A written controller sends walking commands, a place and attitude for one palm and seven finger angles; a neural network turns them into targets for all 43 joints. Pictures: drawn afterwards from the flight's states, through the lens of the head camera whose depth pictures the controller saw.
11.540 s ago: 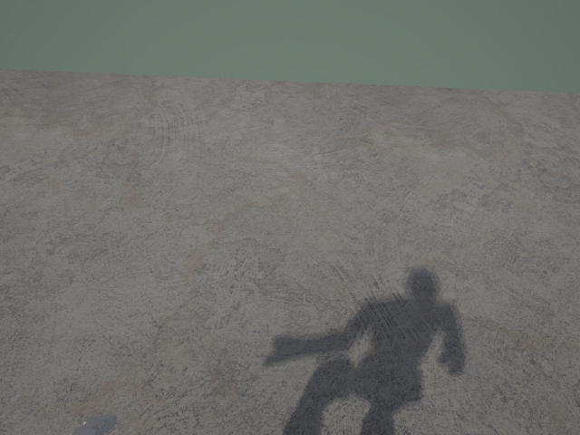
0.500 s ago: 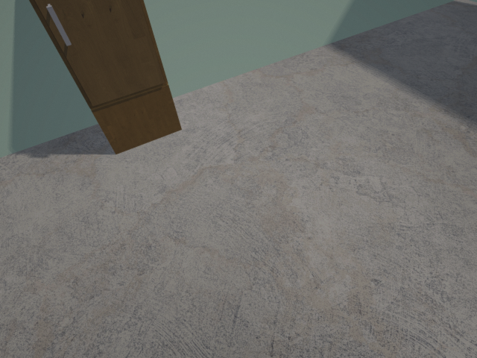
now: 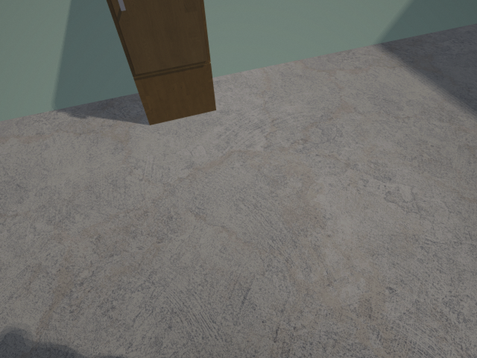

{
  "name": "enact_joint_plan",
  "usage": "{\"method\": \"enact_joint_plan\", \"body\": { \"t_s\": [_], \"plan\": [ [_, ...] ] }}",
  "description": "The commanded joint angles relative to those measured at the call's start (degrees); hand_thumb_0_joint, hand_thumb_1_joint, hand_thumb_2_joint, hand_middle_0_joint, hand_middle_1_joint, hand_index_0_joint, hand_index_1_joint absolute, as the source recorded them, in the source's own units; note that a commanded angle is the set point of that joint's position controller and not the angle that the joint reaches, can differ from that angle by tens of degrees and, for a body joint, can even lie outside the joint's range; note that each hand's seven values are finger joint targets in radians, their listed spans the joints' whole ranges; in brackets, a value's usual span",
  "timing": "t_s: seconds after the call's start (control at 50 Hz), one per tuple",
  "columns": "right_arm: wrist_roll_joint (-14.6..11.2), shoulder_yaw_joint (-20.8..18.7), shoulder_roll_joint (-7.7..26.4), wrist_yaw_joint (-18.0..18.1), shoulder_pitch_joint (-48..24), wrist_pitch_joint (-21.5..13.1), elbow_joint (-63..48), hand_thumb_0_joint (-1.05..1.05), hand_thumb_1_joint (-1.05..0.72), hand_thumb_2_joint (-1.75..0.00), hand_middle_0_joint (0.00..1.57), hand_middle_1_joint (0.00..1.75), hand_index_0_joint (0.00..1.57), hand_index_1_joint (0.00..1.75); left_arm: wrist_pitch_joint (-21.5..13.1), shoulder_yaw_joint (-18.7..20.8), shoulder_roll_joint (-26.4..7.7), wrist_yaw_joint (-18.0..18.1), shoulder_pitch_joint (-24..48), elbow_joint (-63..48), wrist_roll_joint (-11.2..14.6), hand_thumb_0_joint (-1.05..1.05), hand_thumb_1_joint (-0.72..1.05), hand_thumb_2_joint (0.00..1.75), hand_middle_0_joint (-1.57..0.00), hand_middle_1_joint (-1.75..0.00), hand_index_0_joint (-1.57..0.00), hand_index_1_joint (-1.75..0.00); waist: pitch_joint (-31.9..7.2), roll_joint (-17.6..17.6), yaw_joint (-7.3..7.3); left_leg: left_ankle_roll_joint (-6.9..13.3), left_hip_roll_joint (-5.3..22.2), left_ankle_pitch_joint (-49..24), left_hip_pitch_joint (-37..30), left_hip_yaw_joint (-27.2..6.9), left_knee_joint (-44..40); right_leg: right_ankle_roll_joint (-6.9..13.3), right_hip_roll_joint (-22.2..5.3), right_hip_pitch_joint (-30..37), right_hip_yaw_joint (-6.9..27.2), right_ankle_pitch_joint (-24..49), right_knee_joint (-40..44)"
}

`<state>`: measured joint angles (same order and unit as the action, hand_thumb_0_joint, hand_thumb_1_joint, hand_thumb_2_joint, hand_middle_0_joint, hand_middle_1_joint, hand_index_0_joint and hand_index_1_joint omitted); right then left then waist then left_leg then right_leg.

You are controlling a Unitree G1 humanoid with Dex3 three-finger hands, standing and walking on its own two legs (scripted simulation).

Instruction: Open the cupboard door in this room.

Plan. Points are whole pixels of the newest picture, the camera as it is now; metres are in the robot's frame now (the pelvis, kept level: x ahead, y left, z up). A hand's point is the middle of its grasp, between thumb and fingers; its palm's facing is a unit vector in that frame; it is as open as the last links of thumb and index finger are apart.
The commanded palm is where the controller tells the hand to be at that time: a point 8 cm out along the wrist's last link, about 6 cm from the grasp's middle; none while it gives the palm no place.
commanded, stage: turn or walk to find it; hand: left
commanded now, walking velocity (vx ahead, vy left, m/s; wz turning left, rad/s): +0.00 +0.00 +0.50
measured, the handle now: out of the picture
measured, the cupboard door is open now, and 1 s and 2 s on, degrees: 0 0 0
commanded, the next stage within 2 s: stand and wait in 0.68 s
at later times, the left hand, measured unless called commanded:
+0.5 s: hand out of the picture -0.07 +0.23 -0.18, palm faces +0.33 -0.92 -0.22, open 7.4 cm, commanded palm none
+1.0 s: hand out of the picture +0.12 +0.25 -0.16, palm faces +0.34 -0.91 -0.24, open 7.4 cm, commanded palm none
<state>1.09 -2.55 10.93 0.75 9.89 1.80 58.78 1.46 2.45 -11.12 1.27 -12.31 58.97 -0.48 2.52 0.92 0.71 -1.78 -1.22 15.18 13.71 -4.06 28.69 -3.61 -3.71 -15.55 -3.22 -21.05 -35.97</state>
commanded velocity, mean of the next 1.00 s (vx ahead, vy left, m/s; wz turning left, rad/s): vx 0.10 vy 0.00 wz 0.27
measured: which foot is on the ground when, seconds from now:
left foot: down 0.00-0.02, up 0.04-0.46, down 0.48-0.94, up 0.96-1.00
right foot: up 0.00-0.00, down 0.02-0.48, up 0.50-0.90, down 0.92-1.00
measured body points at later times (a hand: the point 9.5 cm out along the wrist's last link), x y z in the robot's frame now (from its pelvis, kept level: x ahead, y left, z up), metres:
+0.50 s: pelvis -0.01 +0.03 +0.00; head +0.00 +0.05 +0.45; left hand -0.09 +0.28 -0.16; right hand +0.15 -0.19 -0.14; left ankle -0.05 +0.14 -0.74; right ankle -0.01 -0.11 -0.73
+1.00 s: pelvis +0.10 +0.05 -0.01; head +0.14 +0.03 +0.44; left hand +0.10 +0.29 -0.14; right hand +0.17 -0.16 -0.18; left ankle -0.03 +0.14 -0.70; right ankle +0.19 -0.01 -0.73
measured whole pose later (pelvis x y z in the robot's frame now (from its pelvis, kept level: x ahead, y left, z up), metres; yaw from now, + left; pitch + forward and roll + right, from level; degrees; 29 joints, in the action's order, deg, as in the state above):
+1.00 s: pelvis +0.10 +0.05 -0.01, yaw +22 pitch -2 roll +1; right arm 0.1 -2.6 10.4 1.2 16.9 0.9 62.2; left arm -1.8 0.3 -7.8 0.8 -8.9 57.4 -0.9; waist 5.1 3.3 -1.6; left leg -0.5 0.3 32.0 10.9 0.3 47.3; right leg 3.0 -3.3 -20.2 -8.2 -14.6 -36.6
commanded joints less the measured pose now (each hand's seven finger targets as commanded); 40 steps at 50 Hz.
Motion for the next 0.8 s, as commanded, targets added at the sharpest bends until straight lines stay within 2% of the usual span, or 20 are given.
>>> {"method": "enact_joint_plan", "body": {
  "t_s": [0.0, 0.02, 0.04, 0.08, 0.12, 0.18, 0.24, 0.32, 0.36, 0.38, 0.42, 0.44, 0.46, 0.48, 0.5, 0.54, 0.58, 0.62, 0.68, 0.78],
  "plan": [
    [-0.7, -2.3, 5.5, -0.1, -0.4, -0.7, -6.3, 0.00, -0.90, -0.90, 0.20, 0.30, 0.20, 0.30, -2.1, 3.2, -12.8, 0.9, -8.8, -2.0, -1.1, 0.00, 0.90, 0.90, -0.20, -0.30, -0.20, -0.30, -5.7, -16.6, 2.45, 0.5, -1.2, 4.8, 17.2, 2.1, 14.6, 6.3, -17.9, 18.9, 16.3, 22.3, 16.7],
    [-0.4, -2.8, 6.9, -0.1, -3.2, -0.2, -7.5, 0.00, -0.90, -0.90, 0.20, 0.30, 0.20, 0.30, -2.0, 3.1, -13.9, 0.9, -9.6, -2.8, -0.9, 0.00, 0.90, 0.90, -0.20, -0.30, -0.20, -0.30, -4.0, -16.5, 3.96, 0.3, -0.7, 19.1, 17.6, 1.2, 26.4, 11.9, -24.2, 12.4, 19.1, 27.6, 18.0],
    [-0.1, -3.2, 7.8, -0.1, -2.7, 0.5, -7.1, 0.00, -0.90, -0.90, 0.20, 0.30, 0.20, 0.30, -2.2, 3.2, -11.6, 1.3, -7.4, -3.1, -0.8, 0.00, 0.90, 0.90, -0.20, -0.30, -0.20, -0.30, -3.3, -15.7, 2.57, 0.4, 1.2, 17.5, 18.1, -1.5, 33.9, 12.9, -22.7, 9.7, 16.9, 26.4, 18.3],
    [0.0, -3.4, 7.3, -0.9, -1.2, 1.2, -5.4, 0.00, -0.90, -0.90, 0.20, 0.30, 0.20, 0.30, -1.9, 2.5, -10.0, 1.1, -0.9, -5.7, -0.7, 0.00, 0.90, 0.90, -0.20, -0.30, -0.20, -0.30, 1.1, -10.3, -0.15, -0.2, 2.5, 11.7, 17.9, -0.3, 40.7, 11.5, -18.3, 4.3, 10.1, 20.2, 18.4],
    [0.1, -3.1, 6.4, -1.6, 0.9, 1.5, -4.7, 0.00, -0.90, -0.90, 0.20, 0.30, 0.20, 0.30, -2.1, 2.1, -9.1, 0.9, 1.2, -7.0, -0.9, 0.00, 0.90, 0.90, -0.20, -0.30, -0.20, -0.30, 0.9, -9.9, -1.33, -1.0, 2.6, 8.3, 17.0, 1.8, 40.8, 9.6, -15.4, 3.7, 3.6, 20.1, 17.5],
    [0.0, -2.8, 6.2, -1.9, -0.2, 1.6, -5.3, 0.00, -0.90, -0.90, 0.20, 0.30, 0.20, 0.30, -2.2, 2.2, -9.9, 1.0, -0.3, -7.2, -1.1, 0.00, 0.90, 0.90, -0.20, -0.30, -0.20, -0.30, -0.1, -10.8, -0.41, -1.9, 3.3, 7.6, 16.4, 4.0, 35.7, 9.6, -15.5, 6.5, 1.1, 20.8, 17.5],
    [0.4, -2.4, 6.1, -2.6, -3.7, 1.3, -6.7, 0.00, -0.90, -0.90, 0.20, 0.30, 0.20, 0.30, -2.7, 2.5, -11.0, 0.5, -4.8, -5.6, -1.1, 0.00, 0.90, 0.90, -0.20, -0.30, -0.20, -0.30, -0.4, -11.2, 2.12, -2.0, 4.5, 7.2, 17.5, 6.1, 30.0, 9.6, -17.1, 10.3, 2.7, 6.7, 21.5],
    [0.4, -2.0, 6.1, -3.4, -7.3, -0.1, -8.4, 0.00, -0.90, -0.90, 0.20, 0.30, 0.20, 0.30, -3.7, 3.1, -12.6, 0.1, -6.5, -4.0, -1.5, 0.00, 0.90, 0.90, -0.20, -0.30, -0.20, -0.30, 0.3, -10.5, 3.51, -1.0, 6.9, 9.4, 17.0, 7.7, 20.2, 10.5, -20.2, 11.8, 4.3, -4.5, 23.9],
    [0.2, -1.6, 5.1, -3.5, -6.2, -1.0, -8.5, 0.00, -0.90, -0.90, 0.20, 0.30, 0.20, 0.30, -3.8, 3.4, -13.2, -0.3, -6.3, -3.6, -1.8, 0.00, 0.90, 0.90, -0.20, -0.30, -0.20, -0.30, -0.2, -10.6, 3.23, -0.1, 6.5, 11.6, 12.4, 9.1, 13.0, 10.3, -20.5, 10.6, 2.8, -4.7, 22.7],
    [0.1, -1.5, 4.9, -3.5, -4.5, -1.3, -8.0, 0.00, -0.90, -0.90, 0.20, 0.30, 0.20, 0.30, -3.8, 3.3, -13.3, -0.5, -6.0, -3.3, -1.8, 0.00, 0.90, 0.90, -0.20, -0.30, -0.20, -0.30, -0.6, -10.1, 2.43, 0.3, 5.7, 10.6, 8.9, 10.4, 9.4, 9.7, -19.7, 9.3, 1.1, -4.0, 21.4],
    [0.3, -1.5, 4.9, -3.0, 1.8, -2.0, -6.0, 0.00, -0.90, -0.90, 0.20, 0.30, 0.20, 0.30, -3.6, 3.3, -13.2, -0.9, -4.7, -2.7, -1.1, 0.00, 0.90, 0.90, -0.20, -0.30, -0.20, -0.30, -2.4, -6.5, -0.80, 0.6, 3.7, 4.2, -2.3, 13.6, 0.2, 7.1, -16.6, 4.3, -4.0, -5.1, 16.1],
    [0.2, -2.0, 7.3, -2.7, 6.2, -2.6, -4.5, 0.00, -0.90, -0.90, 0.20, 0.30, 0.20, 0.30, -3.4, 2.9, -11.8, -1.2, -4.2, -2.7, -0.6, 0.00, 0.90, 0.90, -0.20, -0.30, -0.20, -0.30, -4.2, 0.9, -2.93, 1.2, 4.4, 3.9, -11.8, 11.3, -5.2, 4.5, -13.6, -1.7, -7.5, -5.5, 8.0],
    [0.7, -3.6, 12.8, -2.1, 11.6, -3.0, -3.1, 0.00, -0.90, -0.90, 0.20, 0.30, 0.20, 0.30, -3.1, 2.1, -8.0, -1.8, -3.2, -4.3, -0.3, 0.00, 0.90, 0.90, -0.20, -0.30, -0.20, -0.30, -4.1, 16.2, -5.94, 5.6, 15.7, 15.1, -19.4, -8.1, -12.3, 0.9, -6.6, -15.3, -11.3, -9.1, -7.3],
    [0.7, -4.1, 16.6, -1.3, 17.2, -3.0, -1.9, 0.00, -0.90, -0.90, 0.20, 0.30, 0.20, 0.30, -2.8, 0.9, -5.6, -2.1, 2.0, -7.8, -0.7, 0.00, 0.90, 0.90, -0.20, -0.30, -0.20, -0.30, -0.6, 20.7, -8.36, 10.4, 24.5, 13.8, -20.2, -21.3, -18.6, 0.0, -2.2, -26.4, -8.3, -14.6, -19.4],
    [0.5, -4.0, 16.7, -0.8, 17.4, -2.7, -1.0, 0.00, -0.90, -0.90, 0.20, 0.30, 0.20, 0.30, -2.8, 0.9, -6.0, -2.1, 5.2, -8.6, -1.1, 0.00, 0.90, 0.90, -0.20, -0.30, -0.20, -0.30, 1.7, 12.5, -7.98, 13.1, 27.0, 7.4, -17.6, -20.3, -17.9, 1.2, -4.5, -28.4, -3.1, -12.9, -24.4],
    [0.2, -2.3, 11.9, -0.2, 11.2, -3.3, -2.4, 0.00, -0.90, -0.90, 0.20, 0.30, 0.20, 0.30, -2.6, 1.4, -6.2, -2.0, 4.7, -6.7, -0.9, 0.00, 0.90, 0.90, -0.20, -0.30, -0.20, -0.30, 2.9, 10.2, -4.54, 11.6, 22.2, -2.7, -10.5, -14.0, -16.5, 0.8, -5.6, -25.1, -0.2, -5.6, -29.5],
    [0.1, -1.2, 9.7, 0.1, 7.4, -4.1, -3.2, 0.00, -0.90, -0.90, 0.20, 0.30, 0.20, 0.30, -2.4, 1.3, -5.6, -2.2, 1.3, -4.6, -0.7, 0.00, 0.90, 0.90, -0.20, -0.30, -0.20, -0.30, 3.5, 7.3, -1.90, 9.9, 17.9, -19.6, -7.9, -5.6, -14.8, -0.1, -5.1, -21.2, 0.2, 0.4, -29.7],
    [-0.2, -1.1, 9.5, 0.3, 8.0, -4.6, -2.9, 0.00, -0.90, -0.90, 0.20, 0.30, 0.20, 0.30, -2.0, 1.0, -5.3, -1.9, -1.0, -3.8, -0.4, 0.00, 0.90, 0.90, -0.20, -0.30, -0.20, -0.30, 0.8, 5.8, -1.05, 9.7, 15.8, -34.0, -9.9, -1.4, -12.2, -1.1, -4.1, -19.2, -0.4, 2.2, -28.7],
    [-0.3, -1.3, 9.3, 0.4, 8.6, -4.3, -2.2, 0.00, -0.90, -0.90, 0.20, 0.30, 0.20, 0.30, -1.2, 0.9, -4.8, -1.2, -1.1, -4.1, -0.2, 0.00, 0.90, 0.90, -0.20, -0.30, -0.20, -0.30, -0.2, 4.8, -0.34, 10.0, 15.2, -39.2, -10.5, -0.1, -11.2, -1.7, -3.3, -18.1, -0.4, 4.1, -25.7],
    [0.2, -1.5, 7.9, 0.7, 8.8, -3.6, -0.7, 0.00, -0.90, -0.90, 0.20, 0.30, 0.20, 0.30, -1.0, 0.1, -2.9, -0.7, 2.1, -5.5, -0.1, 0.00, 0.90, 0.90, -0.20, -0.30, -0.20, -0.30, 0.7, 6.7, -1.12, 9.7, 14.8, -38.0, -9.1, 1.1, -8.4, -0.7, -2.0, -12.0, -1.6, 5.1, -10.7]
  ]
}}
